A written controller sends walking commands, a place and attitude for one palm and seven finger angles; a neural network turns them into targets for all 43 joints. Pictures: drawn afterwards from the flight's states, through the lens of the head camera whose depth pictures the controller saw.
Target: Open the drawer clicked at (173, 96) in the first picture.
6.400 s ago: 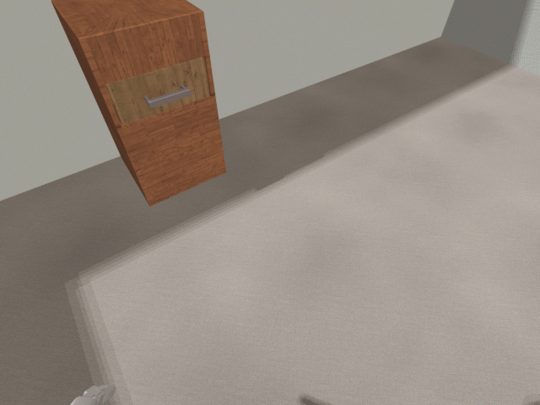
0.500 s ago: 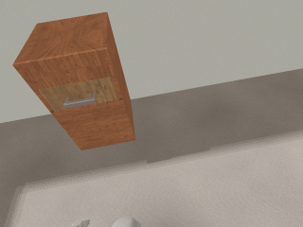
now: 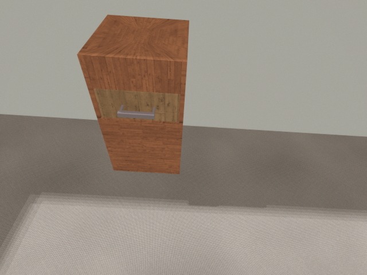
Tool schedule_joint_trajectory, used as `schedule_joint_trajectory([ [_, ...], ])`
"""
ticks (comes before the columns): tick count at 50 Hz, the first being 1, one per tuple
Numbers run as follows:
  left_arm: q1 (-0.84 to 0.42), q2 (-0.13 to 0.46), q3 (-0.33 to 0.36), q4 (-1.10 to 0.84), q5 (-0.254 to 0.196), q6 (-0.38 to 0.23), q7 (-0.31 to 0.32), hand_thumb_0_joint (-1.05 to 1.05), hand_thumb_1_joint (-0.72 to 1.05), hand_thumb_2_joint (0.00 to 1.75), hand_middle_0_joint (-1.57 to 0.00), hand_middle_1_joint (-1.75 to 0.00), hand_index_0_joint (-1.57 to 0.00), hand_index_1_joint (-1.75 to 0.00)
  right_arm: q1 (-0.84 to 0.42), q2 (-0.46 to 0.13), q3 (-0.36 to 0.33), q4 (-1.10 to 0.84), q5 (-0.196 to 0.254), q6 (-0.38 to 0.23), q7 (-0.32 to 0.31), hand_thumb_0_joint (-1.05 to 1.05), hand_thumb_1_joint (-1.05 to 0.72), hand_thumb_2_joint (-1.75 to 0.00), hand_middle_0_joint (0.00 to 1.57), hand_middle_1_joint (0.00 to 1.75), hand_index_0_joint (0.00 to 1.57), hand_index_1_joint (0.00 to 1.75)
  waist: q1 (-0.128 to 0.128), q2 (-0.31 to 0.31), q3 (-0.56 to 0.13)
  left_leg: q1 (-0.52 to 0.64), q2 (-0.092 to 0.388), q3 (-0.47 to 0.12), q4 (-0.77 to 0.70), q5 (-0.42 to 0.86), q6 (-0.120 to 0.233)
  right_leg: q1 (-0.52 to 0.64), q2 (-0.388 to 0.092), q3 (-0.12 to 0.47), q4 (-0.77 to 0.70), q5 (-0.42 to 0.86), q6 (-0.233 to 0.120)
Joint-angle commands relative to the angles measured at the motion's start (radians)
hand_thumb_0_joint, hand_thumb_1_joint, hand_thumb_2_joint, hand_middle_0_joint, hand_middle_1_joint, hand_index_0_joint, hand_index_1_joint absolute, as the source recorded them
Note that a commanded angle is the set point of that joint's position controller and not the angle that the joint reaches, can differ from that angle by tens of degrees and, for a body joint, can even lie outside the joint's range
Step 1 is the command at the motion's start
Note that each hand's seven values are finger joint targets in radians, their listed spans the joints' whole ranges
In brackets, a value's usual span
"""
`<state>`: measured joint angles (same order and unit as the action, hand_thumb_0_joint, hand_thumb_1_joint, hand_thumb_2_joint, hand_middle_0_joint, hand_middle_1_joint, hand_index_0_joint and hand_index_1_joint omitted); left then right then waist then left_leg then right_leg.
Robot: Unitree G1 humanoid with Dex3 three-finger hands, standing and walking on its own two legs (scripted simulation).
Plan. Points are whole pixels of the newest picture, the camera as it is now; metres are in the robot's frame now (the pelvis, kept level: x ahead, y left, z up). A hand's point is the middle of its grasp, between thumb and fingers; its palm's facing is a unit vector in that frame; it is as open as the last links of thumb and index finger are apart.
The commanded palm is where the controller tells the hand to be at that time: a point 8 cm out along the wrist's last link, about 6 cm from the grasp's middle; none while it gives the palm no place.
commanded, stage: take the last steps up to it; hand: left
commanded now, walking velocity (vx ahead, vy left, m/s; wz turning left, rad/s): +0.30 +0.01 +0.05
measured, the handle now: (137, 111) +0.82 +0.28 -0.22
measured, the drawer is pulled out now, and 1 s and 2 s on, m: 0.00 0.00 0.00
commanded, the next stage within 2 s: come to a stop and stand still in 0.80 s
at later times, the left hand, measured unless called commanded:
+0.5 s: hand out of the picture +0.12 +0.12 -0.16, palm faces +0.10 -0.97 -0.24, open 7.2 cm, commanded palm none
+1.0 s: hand (126, 242) +0.24 +0.18 -0.19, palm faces +0.13 -0.98 -0.18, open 7.4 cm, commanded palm none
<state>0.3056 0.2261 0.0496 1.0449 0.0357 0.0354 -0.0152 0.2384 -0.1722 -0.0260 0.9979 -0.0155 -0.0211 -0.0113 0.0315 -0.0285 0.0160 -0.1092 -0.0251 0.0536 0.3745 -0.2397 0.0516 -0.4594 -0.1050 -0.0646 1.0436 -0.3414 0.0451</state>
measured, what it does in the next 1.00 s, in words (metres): walks ahead: right foot, then left foot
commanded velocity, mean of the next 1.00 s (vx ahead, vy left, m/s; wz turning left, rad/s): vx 0.18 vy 0.01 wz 0.04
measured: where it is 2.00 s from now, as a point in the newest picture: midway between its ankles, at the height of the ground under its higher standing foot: outside the picture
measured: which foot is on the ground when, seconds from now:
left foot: down 0.00-0.26, up 0.28-0.82, down 0.84-1.00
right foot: up 0.00-0.24, down 0.26-0.84, up 0.86-1.00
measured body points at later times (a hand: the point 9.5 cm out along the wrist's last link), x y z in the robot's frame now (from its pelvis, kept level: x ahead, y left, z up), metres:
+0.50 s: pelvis +0.12 -0.06 +0.00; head +0.12 -0.10 +0.45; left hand +0.11 +0.17 -0.14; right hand +0.11 -0.29 -0.17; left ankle +0.14 +0.10 -0.66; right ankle +0.10 -0.13 -0.75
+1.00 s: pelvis +0.29 +0.01 -0.01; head +0.32 +0.02 +0.44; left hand +0.23 +0.23 -0.17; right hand +0.39 -0.20 -0.16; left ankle +0.31 +0.10 -0.74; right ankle +0.24 -0.11 -0.68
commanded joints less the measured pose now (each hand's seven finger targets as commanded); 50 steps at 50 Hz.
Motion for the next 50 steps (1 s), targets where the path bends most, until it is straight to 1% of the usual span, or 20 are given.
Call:
schedule_joint_trajectory([
  [1,-0.082,0.044,0.004,-0.083,-0.004,-0.036,0.004,0.0,0.9,0.9,-0.2,-0.3,-0.2,-0.3,0.132,-0.149,-0.036,0.005,0.0,-0.022,-0.015,0.0,-0.9,-0.9,0.2,0.3,0.2,0.3,-0.058,0.131,0.083,0.056,0.269,-0.252,-0.214,-0.016,0.143,-0.16,-0.018,0.011,-0.061,0.021,0.01],
  [7,-0.152,0.013,0.001,-0.108,-0.01,-0.045,-0.001,0.0,0.9,0.9,-0.2,-0.3,-0.2,-0.3,0.162,-0.153,-0.04,0.04,-0.01,-0.025,-0.015,0.0,-0.9,-0.9,0.2,0.3,0.2,0.3,-0.065,0.151,0.123,-0.019,0.288,-0.256,-0.213,-0.087,0.151,-0.043,-0.008,-0.01,-0.304,-0.003,-0.003],
  [11,-0.012,0.008,0.012,-0.055,-0.009,-0.064,-0.001,0.0,0.9,0.9,-0.2,-0.3,-0.2,-0.3,0.143,-0.14,-0.036,0.062,-0.009,-0.021,-0.012,0.0,-0.9,-0.9,0.2,0.3,0.2,0.3,0.006,0.074,0.071,-0.158,0.228,-0.183,-0.049,-0.1,0.094,0.275,0.054,-0.054,-0.51,0.096,-0.017],
  [12,0.08,0.038,0.021,-0.022,-0.005,-0.075,0.004,0.0,0.9,0.9,-0.2,-0.3,-0.2,-0.3,0.142,-0.117,-0.033,0.067,-0.004,-0.025,-0.011,0.0,-0.9,-0.9,0.2,0.3,0.2,0.3,0.044,0.0,0.035,-0.237,0.166,-0.13,0.097,-0.126,0.058,0.427,0.023,-0.002,-0.59,0.083,-0.03],
  [13,0.193,0.122,0.036,0.01,0.003,-0.092,0.012,0.0,0.9,0.9,-0.2,-0.3,-0.2,-0.3,0.16,-0.063,-0.022,0.054,0.006,-0.032,-0.004,0.0,-0.9,-0.9,0.2,0.3,0.2,0.3,0.08,-0.194,-0.037,-0.402,0.062,-0.011,0.382,-0.195,0.006,0.608,-0.185,0.26,-0.7,-0.065,-0.098],
  [14,0.273,0.192,0.048,0.022,-0.01,-0.091,0.021,0.0,0.9,0.9,-0.2,-0.3,-0.2,-0.3,0.129,-0.064,-0.021,0.015,0.002,-0.034,0.003,0.0,-0.9,-0.9,0.2,0.3,0.2,0.3,0.098,-0.315,-0.054,-0.536,0.011,0.002,0.611,-0.356,-0.009,0.633,-0.358,0.554,-0.846,-0.114,-0.183],
  [16,0.151,0.132,0.041,0.001,-0.022,-0.092,0.03,0.0,0.9,0.9,-0.2,-0.3,-0.2,-0.3,0.082,-0.097,-0.042,0.03,-0.006,-0.02,0.012,0.0,-0.9,-0.9,0.2,0.3,0.2,0.3,0.058,-0.185,0.066,-0.543,0.099,-0.08,0.78,-0.196,-0.005,0.404,-0.332,0.501,-0.925,-0.324,-0.195],
  [18,0.061,0.057,0.018,-0.021,-0.019,-0.098,0.035,0.0,0.9,0.9,-0.2,-0.3,-0.2,-0.3,0.092,-0.061,-0.041,0.05,-0.009,-0.009,0.019,0.0,-0.9,-0.9,0.2,0.3,0.2,0.3,0.002,-0.047,0.126,-0.511,0.135,-0.079,0.786,-0.067,-0.022,0.278,-0.276,0.338,-0.924,-0.196,-0.168],
  [22,0.075,0.003,0.001,-0.007,-0.018,-0.116,0.035,0.0,0.9,0.9,-0.2,-0.3,-0.2,-0.3,0.163,-0.01,-0.038,0.082,-0.014,0.015,0.026,0.0,-0.9,-0.9,0.2,0.3,0.2,0.3,-0.042,-0.074,0.108,-0.471,0.137,-0.038,0.731,0.07,-0.06,0.26,-0.173,0.084,-0.922,0.098,-0.13],
  [29,0.187,0.007,-0.007,0.049,-0.016,-0.133,0.037,0.0,0.9,0.9,-0.2,-0.3,-0.2,-0.3,-0.01,-0.028,-0.037,0.017,-0.011,0.012,0.039,0.0,-0.9,-0.9,0.2,0.3,0.2,0.3,-0.011,-0.079,0.122,-0.576,0.145,-0.007,0.58,0.134,-0.079,0.395,-0.174,0.037,-0.89,0.389,-0.161],
  [34,0.228,0.017,-0.004,0.078,-0.011,-0.127,0.047,0.0,0.9,0.9,-0.2,-0.3,-0.2,-0.3,-0.141,-0.012,-0.024,-0.032,-0.008,0.0,0.046,0.0,-0.9,-0.9,0.2,0.3,0.2,0.3,0.018,-0.077,0.132,-0.507,0.128,0.037,0.377,0.097,-0.061,0.44,-0.198,0.02,-0.836,0.544,-0.176],
  [37,0.219,0.035,0.005,0.082,-0.005,-0.116,0.051,0.0,0.9,0.9,-0.2,-0.3,-0.2,-0.3,-0.143,-0.015,-0.021,-0.041,-0.005,-0.011,0.045,0.0,-0.9,-0.9,0.2,0.3,0.2,0.3,0.011,-0.104,0.109,-0.395,0.099,0.047,0.279,0.026,-0.024,0.45,-0.206,0.016,-0.764,0.621,-0.175],
  [39,0.2,0.044,0.009,0.083,-0.009,-0.11,0.05,0.0,0.9,0.9,-0.2,-0.3,-0.2,-0.3,-0.029,-0.036,-0.025,-0.005,-0.009,-0.021,0.03,0.0,-0.9,-0.9,0.2,0.3,0.2,0.3,-0.044,-0.094,0.037,-0.199,0.038,0.091,0.174,0.052,-0.005,0.433,-0.163,-0.033,-0.59,0.771,-0.148],
  [40,0.193,0.033,0.005,0.084,-0.012,-0.107,0.05,0.0,0.9,0.9,-0.2,-0.3,-0.2,-0.3,0.103,-0.078,-0.032,0.033,-0.014,-0.029,0.021,0.0,-0.9,-0.9,0.2,0.3,0.2,0.3,-0.1,-0.037,-0.037,-0.004,0.045,0.065,0.103,0.13,0.007,0.362,-0.128,-0.052,-0.403,0.701,-0.124],
  [41,0.235,-0.007,0.0,0.071,-0.024,-0.105,0.044,0.0,0.9,0.9,-0.2,-0.3,-0.2,-0.3,0.218,-0.172,-0.049,0.056,-0.025,-0.038,0.008,0.0,-0.9,-0.9,0.2,0.3,0.2,0.3,-0.125,0.153,-0.174,0.249,0.236,-0.129,0.107,0.351,0.069,0.172,-0.02,-0.113,-0.162,0.343,-0.08],
  [42,0.244,-0.051,-0.014,0.051,-0.031,-0.107,0.038,0.0,0.9,0.9,-0.2,-0.3,-0.2,-0.3,0.287,-0.236,-0.063,0.071,-0.011,-0.034,-0.004,0.0,-0.9,-0.9,0.2,0.3,0.2,0.3,-0.126,0.311,-0.255,0.403,0.437,-0.393,0.055,0.619,0.176,-0.043,0.085,-0.083,0.105,-0.257,-0.059],
  [44,0.135,-0.042,-0.007,0.023,-0.024,-0.1,0.043,0.0,0.9,0.9,-0.2,-0.3,-0.2,-0.3,0.202,-0.189,-0.053,0.058,0.0,-0.03,-0.015,0.0,-0.9,-0.9,0.2,0.3,0.2,0.3,-0.107,0.135,-0.153,0.254,0.428,-0.303,0.004,0.575,0.209,-0.128,0.025,0.015,0.243,-0.219,-0.079],
  [46,0.085,-0.055,-0.004,0.037,-0.021,-0.084,0.037,0.0,0.9,0.9,-0.2,-0.3,-0.2,-0.3,0.066,-0.094,-0.025,0.027,-0.002,-0.04,-0.022,0.0,-0.9,-0.9,0.2,0.3,0.2,0.3,-0.056,0.082,-0.004,0.004,0.37,-0.186,-0.054,0.615,0.153,-0.072,-0.027,0.049,0.183,-0.104,-0.05],
  [48,0.142,-0.091,-0.015,0.058,-0.026,-0.057,0.044,0.0,0.9,0.9,-0.2,-0.3,-0.2,-0.3,0.001,-0.06,-0.001,0.023,0.001,-0.046,-0.03,0.0,-0.9,-0.9,0.2,0.3,0.2,0.3,-0.002,0.08,0.0,-0.111,0.321,-0.082,-0.067,0.803,0.111,0.079,-0.029,0.065,0.008,-0.057,-0.021],
  [50,0.17,-0.083,-0.013,0.063,-0.025,-0.033,0.052,0.0,0.9,0.9,-0.2,-0.3,-0.2,-0.3,-0.025,-0.056,-0.007,0.016,0.001,-0.04,-0.036,0.0,-0.9,-0.9,0.2,0.3,0.2,0.3,0.015,0.087,-0.025,-0.115,0.31,-0.049,-0.06,0.849,0.1,0.137,-0.008,0.05,-0.107,0.001,-0.01],
])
